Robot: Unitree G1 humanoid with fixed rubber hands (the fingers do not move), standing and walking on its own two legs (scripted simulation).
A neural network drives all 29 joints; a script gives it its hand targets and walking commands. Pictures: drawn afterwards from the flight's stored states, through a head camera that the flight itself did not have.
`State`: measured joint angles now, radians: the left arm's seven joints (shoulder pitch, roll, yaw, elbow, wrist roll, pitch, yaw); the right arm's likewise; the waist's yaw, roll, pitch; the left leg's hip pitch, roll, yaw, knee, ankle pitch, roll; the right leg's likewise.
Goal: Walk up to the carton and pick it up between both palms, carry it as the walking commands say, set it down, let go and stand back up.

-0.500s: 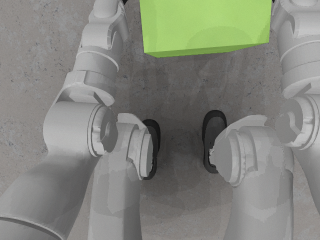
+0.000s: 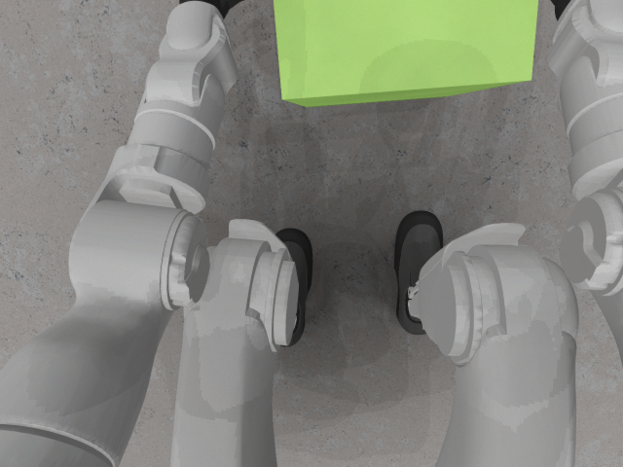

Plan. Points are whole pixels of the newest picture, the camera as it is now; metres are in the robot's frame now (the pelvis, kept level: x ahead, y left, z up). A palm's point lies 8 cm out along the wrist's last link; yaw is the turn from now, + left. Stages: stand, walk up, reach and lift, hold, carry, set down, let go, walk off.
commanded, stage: set down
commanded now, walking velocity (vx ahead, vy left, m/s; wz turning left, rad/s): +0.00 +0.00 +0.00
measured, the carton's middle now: out of the picture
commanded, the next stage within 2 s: let go in 1.40 s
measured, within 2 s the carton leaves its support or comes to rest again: neither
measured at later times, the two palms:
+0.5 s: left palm out of the picture +0.54 +0.15 -0.05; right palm out of the picture +0.54 -0.24 -0.05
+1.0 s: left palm out of the picture +0.54 +0.16 +0.11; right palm out of the picture +0.53 -0.26 +0.10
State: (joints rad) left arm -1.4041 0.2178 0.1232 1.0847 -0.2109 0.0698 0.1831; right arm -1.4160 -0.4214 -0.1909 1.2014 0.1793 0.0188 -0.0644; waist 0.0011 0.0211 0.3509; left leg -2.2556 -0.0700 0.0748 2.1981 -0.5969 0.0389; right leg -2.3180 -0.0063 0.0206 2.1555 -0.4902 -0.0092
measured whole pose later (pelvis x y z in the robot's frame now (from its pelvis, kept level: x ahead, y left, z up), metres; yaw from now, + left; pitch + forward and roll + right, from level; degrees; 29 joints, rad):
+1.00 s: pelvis +0.06 -0.01 +0.20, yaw +2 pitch +45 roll +6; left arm -0.92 0.23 0.16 0.76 -0.17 0.20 0.08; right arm -0.98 -0.41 -0.16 0.83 0.10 0.17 0.05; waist 0.00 0.02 -0.12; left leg -1.74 -0.09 0.07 1.50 -0.56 0.03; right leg -1.83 0.00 0.07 1.54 -0.49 -0.01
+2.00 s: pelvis +0.12 -0.01 +0.37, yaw -4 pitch +19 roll +2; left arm 0.02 0.19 0.07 0.48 -0.04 0.07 -0.06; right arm 0.00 -0.21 -0.15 0.47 -0.03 0.06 0.04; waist 0.00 0.00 -0.11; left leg -0.69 -0.07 0.03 0.72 -0.36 0.03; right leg -0.79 0.00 0.07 0.78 -0.33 -0.01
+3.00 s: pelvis +0.13 -0.01 +0.40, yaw -6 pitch -3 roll +1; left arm 0.19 0.21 0.03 0.74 0.03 0.03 0.01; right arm 0.23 -0.28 -0.12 0.69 -0.03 0.01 0.01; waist 0.00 0.00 0.05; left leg -0.14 -0.05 0.03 0.53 -0.35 0.03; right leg -0.24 0.02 0.07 0.60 -0.31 -0.01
